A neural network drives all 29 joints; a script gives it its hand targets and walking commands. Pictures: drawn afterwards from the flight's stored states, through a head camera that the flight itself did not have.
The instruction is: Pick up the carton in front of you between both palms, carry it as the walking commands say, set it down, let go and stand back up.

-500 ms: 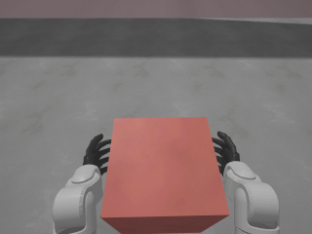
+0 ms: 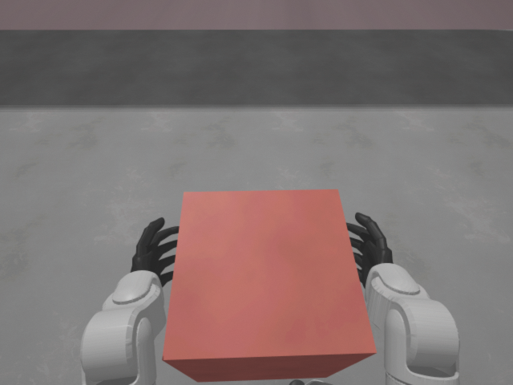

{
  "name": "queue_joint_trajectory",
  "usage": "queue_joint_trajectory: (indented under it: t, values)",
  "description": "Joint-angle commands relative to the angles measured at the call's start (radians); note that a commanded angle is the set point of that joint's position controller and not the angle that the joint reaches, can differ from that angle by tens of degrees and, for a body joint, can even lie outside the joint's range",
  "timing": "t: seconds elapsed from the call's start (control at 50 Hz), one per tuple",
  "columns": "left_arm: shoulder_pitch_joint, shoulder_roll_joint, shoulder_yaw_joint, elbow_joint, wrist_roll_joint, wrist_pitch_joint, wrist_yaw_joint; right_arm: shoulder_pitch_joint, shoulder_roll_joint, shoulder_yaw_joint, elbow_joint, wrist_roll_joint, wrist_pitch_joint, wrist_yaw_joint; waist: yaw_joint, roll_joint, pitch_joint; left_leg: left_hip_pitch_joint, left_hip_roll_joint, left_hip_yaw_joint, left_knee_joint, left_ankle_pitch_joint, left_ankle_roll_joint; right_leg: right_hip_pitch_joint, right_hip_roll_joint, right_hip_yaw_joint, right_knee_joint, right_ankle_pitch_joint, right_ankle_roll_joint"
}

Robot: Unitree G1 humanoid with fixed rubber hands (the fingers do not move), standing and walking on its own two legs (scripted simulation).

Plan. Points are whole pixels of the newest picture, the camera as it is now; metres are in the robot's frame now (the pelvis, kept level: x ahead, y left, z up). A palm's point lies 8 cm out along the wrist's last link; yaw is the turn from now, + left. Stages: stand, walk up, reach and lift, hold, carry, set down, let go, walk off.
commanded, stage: carry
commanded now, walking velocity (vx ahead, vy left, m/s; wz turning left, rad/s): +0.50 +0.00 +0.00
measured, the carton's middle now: (261, 293) +0.24 +0.00 +0.04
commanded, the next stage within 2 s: none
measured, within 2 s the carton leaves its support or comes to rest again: neither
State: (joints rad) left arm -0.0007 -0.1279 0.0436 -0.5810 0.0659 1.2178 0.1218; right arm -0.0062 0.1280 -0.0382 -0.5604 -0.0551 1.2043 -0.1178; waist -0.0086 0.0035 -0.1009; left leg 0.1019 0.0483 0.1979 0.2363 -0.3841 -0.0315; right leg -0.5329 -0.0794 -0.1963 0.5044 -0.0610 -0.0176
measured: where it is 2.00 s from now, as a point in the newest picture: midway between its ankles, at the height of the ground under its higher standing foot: (258, 347)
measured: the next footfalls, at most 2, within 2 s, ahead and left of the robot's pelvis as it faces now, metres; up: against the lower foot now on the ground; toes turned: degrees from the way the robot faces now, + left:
right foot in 0.04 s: +0.20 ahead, -0.11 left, +0.00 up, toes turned -11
left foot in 0.48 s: +0.48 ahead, +0.10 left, +0.00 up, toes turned -15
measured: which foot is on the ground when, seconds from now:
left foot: down 0.00-0.06, up 0.08-0.46, down 0.48-1.00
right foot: up 0.00-0.02, down 0.04-0.52, up 0.54-0.68, down 0.70-1.00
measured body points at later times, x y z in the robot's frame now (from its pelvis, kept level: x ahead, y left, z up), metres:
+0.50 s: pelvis +0.32 +0.00 +0.00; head +0.31 +0.00 +0.45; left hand +0.57 +0.15 +0.10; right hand +0.57 -0.15 +0.10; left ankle +0.44 +0.09 -0.73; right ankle +0.17 -0.10 -0.73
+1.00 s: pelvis +0.45 -0.01 +0.00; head +0.44 -0.01 +0.45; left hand +0.72 +0.14 +0.07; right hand +0.72 -0.16 +0.06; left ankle +0.44 +0.09 -0.73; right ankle +0.36 -0.11 -0.73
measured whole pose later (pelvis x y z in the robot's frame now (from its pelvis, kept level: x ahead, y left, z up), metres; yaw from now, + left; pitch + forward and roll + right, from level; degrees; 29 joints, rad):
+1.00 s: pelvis +0.45 -0.01 +0.00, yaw -1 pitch +4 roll +0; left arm -0.07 -0.13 0.08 -0.27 0.13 1.10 0.06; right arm -0.08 0.13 -0.08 -0.26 -0.13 1.09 -0.07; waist 0.00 0.00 -0.13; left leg -0.31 0.06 0.19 0.55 -0.29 0.01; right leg -0.17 -0.06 -0.13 0.50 -0.39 0.02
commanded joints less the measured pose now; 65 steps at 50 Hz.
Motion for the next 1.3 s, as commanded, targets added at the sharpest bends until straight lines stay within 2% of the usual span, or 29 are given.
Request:
queue_joint_trajectory:
  t: [0.0, 0.02, 0.04, 0.06, 0.08, 0.12, 0.14, 0.16, 0.22, 0.26, 0.34, 0.38, 0.42, 0.46, 0.48, 0.5, 0.52, 0.54, 0.58, 0.6, 0.64, 0.68, 0.72, 0.74, 0.76, 0.82, 0.9, 1.06, 1.28]
  values:
    - [-0.377, -0.748, -0.652, -0.014, -0.323, 0.015, -0.163, -0.389, 0.724, 0.641, -0.056, 0.308, 0.027, 0.164, 0.023, 0.115, -0.123, -0.090, 0.144, 0.053, 0.274, 0.764, 0.068, 0.344, 0.102, -0.105, -0.062, -0.062, -0.011]
    - [-0.378, -0.746, -0.639, -0.010, -0.321, 0.020, -0.164, -0.402, 0.710, 0.641, -0.058, 0.309, 0.033, 0.162, 0.043, 0.047, -0.188, -0.233, 0.115, 0.043, 0.474, 0.613, 0.045, 0.545, 0.020, -0.001, -0.071, -0.134, -0.012]
    - [-0.385, -0.731, -0.625, 0.014, -0.310, 0.020, -0.166, -0.417, 0.715, 0.653, -0.074, 0.313, 0.043, 0.162, 0.049, -0.222, -0.274, -0.520, 0.008, 0.012, 0.796, 0.368, -0.005, 0.760, -0.263, 0.491, -0.179, -0.295, -0.149]
    - [-0.365, -0.762, -0.627, 0.031, -0.320, 0.018, -0.171, -0.420, 0.730, 0.657, -0.072, 0.317, 0.045, 0.166, 0.041, -0.336, -0.269, -0.692, -0.073, -0.086, 0.995, -0.079, -0.006, 0.797, -0.355, 0.731, -0.331, -0.158, -0.226]
    - [-0.390, -0.800, -0.637, 0.009, -0.334, 0.012, -0.180, -0.429, 0.779, 0.672, -0.053, 0.320, 0.038, 0.172, 0.034, -0.241, -0.260, -0.734, -0.001, -0.185, 1.096, -0.086, 0.032, 0.763, -0.356, 0.617, -0.288, -0.012, -0.219]
    - [-0.418, -0.892, -0.665, 0.004, -0.343, -0.008, -0.196, -0.439, 0.876, 0.682, -0.031, 0.323, 0.016, 0.186, 0.026, -0.053, -0.250, -0.720, 0.081, -0.213, 1.008, 0.027, 0.064, 0.646, -0.296, 0.425, -0.262, 0.118, -0.157]
    - [-0.439, -0.921, -0.675, -0.001, -0.351, -0.019, -0.201, -0.442, 0.912, 0.688, -0.021, 0.322, 0.004, 0.189, 0.024, -0.050, -0.242, -0.690, 0.098, -0.211, 0.923, 0.070, 0.060, 0.601, -0.269, 0.355, -0.284, 0.088, -0.120]
    - [-0.444, -0.935, -0.682, -0.002, -0.357, -0.028, -0.206, -0.437, 0.932, 0.692, -0.014, 0.316, -0.008, 0.189, 0.024, -0.080, -0.248, -0.664, 0.085, -0.183, 0.882, 0.104, 0.053, 0.579, -0.248, 0.300, -0.302, 0.065, -0.102]
    - [-0.421, -0.922, -0.688, -0.006, -0.362, -0.044, -0.220, -0.394, 0.947, 0.695, 0.003, 0.290, -0.036, 0.178, 0.021, -0.124, -0.210, -0.694, 0.069, -0.134, 0.726, 0.163, 0.027, 0.570, -0.219, 0.216, -0.357, -0.013, -0.106]
    - [-0.408, -0.896, -0.689, -0.017, -0.364, -0.047, -0.223, -0.380, 0.930, 0.695, -0.009, 0.282, -0.042, 0.169, 0.016, -0.128, -0.167, -0.718, 0.055, -0.095, 0.619, 0.206, 0.012, 0.580, -0.202, 0.150, -0.339, 0.159, -0.113]
    - [-0.373, -0.823, -0.668, -0.038, -0.348, -0.035, -0.211, -0.384, 0.869, 0.699, -0.053, 0.295, -0.025, 0.157, 0.017, -0.169, -0.118, -0.644, 0.010, -0.025, 0.402, 0.308, 0.007, 0.566, -0.152, 0.021, -0.264, 0.470, -0.081]
    - [-0.352, -0.791, -0.650, -0.034, -0.331, -0.022, -0.201, -0.393, 0.833, 0.700, -0.065, 0.309, -0.007, 0.157, 0.025, -0.184, -0.108, -0.591, -0.018, 0.003, 0.321, 0.383, 0.007, 0.575, -0.140, -0.009, -0.224, 0.532, -0.058]
    - [-0.352, -0.767, -0.640, -0.033, -0.318, -0.008, -0.191, -0.395, 0.804, 0.692, -0.059, 0.319, 0.011, 0.159, 0.025, -0.174, -0.106, -0.480, -0.034, 0.028, 0.235, 0.452, 0.012, 0.559, -0.126, -0.030, -0.143, 0.485, -0.029]
    - [-0.369, -0.742, -0.637, -0.029, -0.318, 0.007, -0.184, -0.394, 0.777, 0.673, -0.051, 0.316, 0.026, 0.162, 0.007, -0.114, -0.134, -0.250, -0.032, 0.048, 0.089, 0.606, 0.008, 0.485, -0.092, -0.051, 0.011, 0.447, 0.027]
    - [-0.381, -0.724, -0.632, -0.023, -0.316, 0.016, -0.181, -0.397, 0.759, 0.658, -0.039, 0.312, 0.034, 0.163, 0.006, -0.040, -0.178, -0.106, 0.087, -0.066, 0.115, 0.873, 0.013, 0.402, -0.064, -0.036, 0.129, 0.220, 0.064]
    - [-0.403, -0.727, -0.642, -0.023, -0.325, 0.029, -0.179, -0.394, 0.759, 0.646, -0.013, 0.314, 0.034, 0.166, 0.001, 0.161, -0.289, 0.131, 0.294, -0.287, 0.221, 1.263, 0.154, 0.229, -0.017, 0.015, 0.311, -0.180, 0.086]
    - [-0.388, -0.749, -0.656, -0.016, -0.329, 0.033, -0.182, -0.353, 0.781, 0.634, 0.017, 0.312, 0.030, 0.170, 0.000, 0.218, -0.344, 0.165, 0.365, -0.391, 0.181, 1.254, 0.245, 0.161, 0.043, 0.077, 0.408, -0.514, 0.079]
    - [-0.394, -0.779, -0.671, -0.014, -0.330, 0.028, -0.188, -0.355, 0.811, 0.630, 0.011, 0.318, 0.023, 0.177, 0.000, 0.189, -0.325, 0.101, 0.358, -0.368, 0.128, 1.128, 0.248, 0.152, 0.031, 0.134, 0.413, -0.570, 0.062]
    - [-0.452, -0.861, -0.692, -0.016, -0.340, 0.009, -0.198, -0.396, 0.887, 0.640, 0.011, 0.321, 0.005, 0.189, 0.005, 0.146, -0.297, -0.013, 0.287, -0.262, 0.075, 0.873, 0.175, 0.211, -0.006, 0.171, 0.179, -0.551, 0.035]
    - [-0.478, -0.896, -0.702, -0.019, -0.346, -0.001, -0.201, -0.423, 0.914, 0.647, 0.003, 0.325, -0.004, 0.194, 0.004, 0.157, -0.287, -0.041, 0.253, -0.225, 0.060, 0.786, 0.152, 0.244, 0.006, 0.151, 0.082, -0.512, 0.034]
    - [-0.465, -0.922, -0.708, -0.018, -0.346, -0.017, -0.202, -0.417, 0.937, 0.652, -0.005, 0.326, -0.017, 0.199, 0.003, 0.141, -0.323, -0.053, 0.225, -0.176, 0.077, 0.642, 0.144, 0.300, 0.027, 0.109, -0.002, -0.370, 0.030]
    - [-0.438, -0.917, -0.709, -0.014, -0.337, -0.027, -0.201, -0.407, 0.924, 0.655, -0.006, 0.318, -0.025, 0.202, 0.012, 0.099, -0.330, -0.121, 0.195, -0.125, 0.116, 0.554, 0.119, 0.386, -0.002, 0.093, -0.133, -0.141, 0.035]
    - [-0.445, -0.889, -0.701, -0.011, -0.322, -0.033, -0.203, -0.422, 0.902, 0.667, -0.004, 0.304, -0.029, 0.210, 0.009, 0.056, -0.272, -0.176, 0.151, -0.082, 0.161, 0.466, 0.077, 0.374, -0.077, 0.139, -0.144, -0.026, 0.041]
    - [-0.453, -0.868, -0.691, 0.022, -0.310, -0.029, -0.206, -0.426, 0.877, 0.662, 0.019, 0.298, -0.026, 0.212, 0.000, 0.016, -0.247, -0.201, 0.128, -0.091, 0.192, 0.512, 0.068, 0.377, -0.097, 0.143, -0.084, 0.099, 0.038]
    - [-0.441, -0.846, -0.679, 0.057, -0.299, -0.029, -0.209, -0.426, 0.846, 0.660, 0.035, 0.291, -0.025, 0.214, 0.001, -0.023, -0.234, -0.215, 0.129, -0.093, 0.213, 0.594, 0.062, 0.379, -0.101, 0.135, -0.056, 0.162, 0.038]
    - [-0.389, -0.783, -0.632, 0.161, -0.256, -0.046, -0.219, -0.406, 0.783, 0.637, 0.122, 0.260, -0.037, 0.216, 0.007, -0.037, -0.231, -0.230, 0.128, -0.095, 0.299, 0.743, 0.056, 0.387, -0.096, 0.129, -0.021, 0.345, 0.035]
    - [-0.421, -0.773, -0.597, 0.235, -0.226, -0.104, -0.232, -0.434, 0.787, 0.609, 0.215, 0.229, -0.092, 0.227, 0.010, -0.039, -0.230, -0.259, 0.110, -0.086, 0.324, 0.717, 0.046, 0.413, -0.095, 0.126, -0.005, 0.453, 0.035]
    - [-0.468, -0.767, -0.584, 0.278, -0.198, -0.232, -0.248, -0.450, 0.770, 0.575, 0.272, 0.172, -0.220, 0.235, 0.011, -0.028, -0.263, -0.229, 0.105, -0.094, 0.339, 0.709, 0.051, 0.433, -0.092, 0.119, 0.009, 0.442, 0.025]
    - [-0.508, -0.674, -0.406, 0.531, -0.063, -0.448, -0.247, -0.500, 0.675, 0.407, 0.506, 0.048, -0.437, 0.241, 0.012, -0.015, -0.227, -0.237, 0.116, -0.107, 0.306, 0.616, 0.054, 0.415, -0.085, 0.108, -0.024, 0.263, 0.019]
